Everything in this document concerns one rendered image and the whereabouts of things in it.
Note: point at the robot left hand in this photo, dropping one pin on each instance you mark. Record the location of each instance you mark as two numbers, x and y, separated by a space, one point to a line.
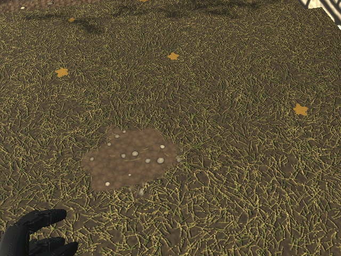
15 240

